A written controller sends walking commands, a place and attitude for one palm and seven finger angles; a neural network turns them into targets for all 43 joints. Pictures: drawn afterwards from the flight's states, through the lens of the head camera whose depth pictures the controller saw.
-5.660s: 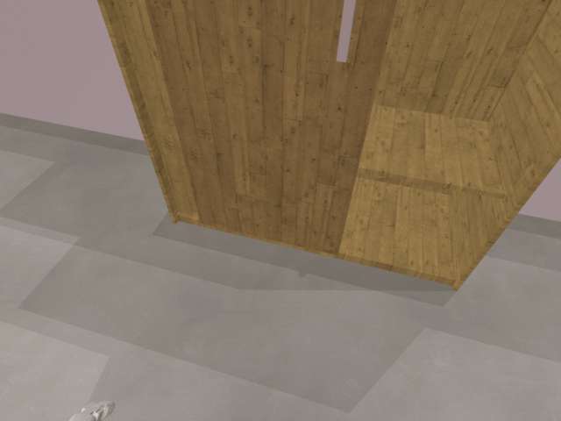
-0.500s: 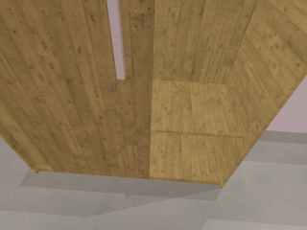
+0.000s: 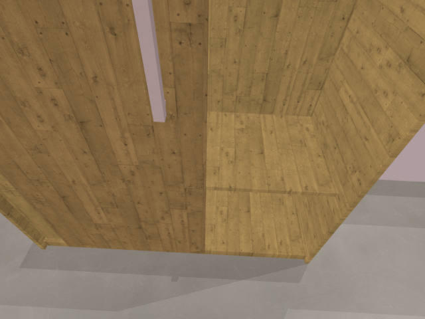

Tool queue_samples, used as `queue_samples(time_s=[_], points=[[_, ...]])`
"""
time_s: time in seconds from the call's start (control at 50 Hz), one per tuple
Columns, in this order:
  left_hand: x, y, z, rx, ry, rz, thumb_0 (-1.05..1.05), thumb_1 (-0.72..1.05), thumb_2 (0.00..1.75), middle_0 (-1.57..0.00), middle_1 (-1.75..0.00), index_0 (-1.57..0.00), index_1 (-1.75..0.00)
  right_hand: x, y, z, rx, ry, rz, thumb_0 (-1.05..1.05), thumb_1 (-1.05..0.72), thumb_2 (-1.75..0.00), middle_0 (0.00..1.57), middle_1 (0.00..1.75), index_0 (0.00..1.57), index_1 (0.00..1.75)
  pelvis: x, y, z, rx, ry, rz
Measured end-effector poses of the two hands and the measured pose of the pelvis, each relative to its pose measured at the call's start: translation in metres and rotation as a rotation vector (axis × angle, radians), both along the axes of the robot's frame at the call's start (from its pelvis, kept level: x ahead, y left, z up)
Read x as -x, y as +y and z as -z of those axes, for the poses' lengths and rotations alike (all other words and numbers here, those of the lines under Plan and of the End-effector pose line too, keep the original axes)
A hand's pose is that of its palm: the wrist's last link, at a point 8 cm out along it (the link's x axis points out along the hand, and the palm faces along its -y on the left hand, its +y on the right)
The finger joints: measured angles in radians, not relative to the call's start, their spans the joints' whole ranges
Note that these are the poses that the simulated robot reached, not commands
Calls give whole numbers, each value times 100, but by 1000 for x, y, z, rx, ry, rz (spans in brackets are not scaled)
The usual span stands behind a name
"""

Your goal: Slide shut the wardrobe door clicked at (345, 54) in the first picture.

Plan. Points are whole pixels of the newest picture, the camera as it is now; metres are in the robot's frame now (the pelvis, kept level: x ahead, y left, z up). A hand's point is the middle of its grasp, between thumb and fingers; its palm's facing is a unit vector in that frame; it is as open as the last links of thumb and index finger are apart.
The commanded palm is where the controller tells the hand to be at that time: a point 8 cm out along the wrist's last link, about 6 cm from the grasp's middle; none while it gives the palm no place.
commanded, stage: come to a stop and stand still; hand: left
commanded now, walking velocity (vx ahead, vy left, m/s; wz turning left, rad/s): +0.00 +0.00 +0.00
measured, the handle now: (153, 55) +0.50 +0.15 +0.25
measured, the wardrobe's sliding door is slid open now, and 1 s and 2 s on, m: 0.49 0.49 0.49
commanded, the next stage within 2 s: look again from close up in 0.38 s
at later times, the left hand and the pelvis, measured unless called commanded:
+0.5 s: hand out of the picture -0.01 +0.15 -0.18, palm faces +0.04 -0.99 -0.17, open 7.4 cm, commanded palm none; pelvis +0.01 +0.00 +0.00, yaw +0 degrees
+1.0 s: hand out of the picture -0.03 +0.14 -0.17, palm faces +0.06 -0.99 -0.16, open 7.4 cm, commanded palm none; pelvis +0.01 -0.01 +0.00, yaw +1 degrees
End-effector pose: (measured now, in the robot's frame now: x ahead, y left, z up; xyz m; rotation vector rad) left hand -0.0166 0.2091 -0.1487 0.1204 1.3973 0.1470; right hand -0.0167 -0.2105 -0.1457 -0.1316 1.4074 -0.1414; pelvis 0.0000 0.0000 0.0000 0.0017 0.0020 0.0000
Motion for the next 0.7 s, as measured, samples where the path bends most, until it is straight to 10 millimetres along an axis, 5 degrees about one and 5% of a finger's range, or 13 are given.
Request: queue_samples(time_s=[0.3,0.7], points=[[-7,-3,0,5,18,-4,0,91,90,-20,-30,-20,-30,-10,1,0,0,7,1,0,-92,-90,19,30,20,30,-12,0,-1,-1,-6,1],[10,-12,-3,8,45,-27,0,91,90,-20,-30,-20,-30,-3,2,1,-22,25,-5,0,-91,-90,19,30,20,30,-11,-5,-2,-2,-12,-9]])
